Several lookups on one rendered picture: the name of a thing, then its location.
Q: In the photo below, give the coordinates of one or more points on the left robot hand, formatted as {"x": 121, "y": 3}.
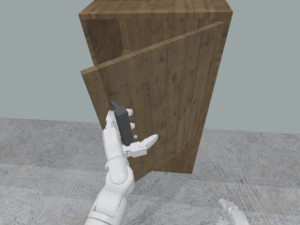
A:
{"x": 112, "y": 140}

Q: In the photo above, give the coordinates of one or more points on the cupboard door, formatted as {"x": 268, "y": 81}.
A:
{"x": 166, "y": 85}

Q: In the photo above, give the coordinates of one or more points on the handle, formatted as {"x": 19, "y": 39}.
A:
{"x": 123, "y": 123}

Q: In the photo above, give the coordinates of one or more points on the right robot hand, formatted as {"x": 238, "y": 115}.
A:
{"x": 237, "y": 216}

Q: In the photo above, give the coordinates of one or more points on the robot left forearm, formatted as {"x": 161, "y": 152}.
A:
{"x": 111, "y": 202}

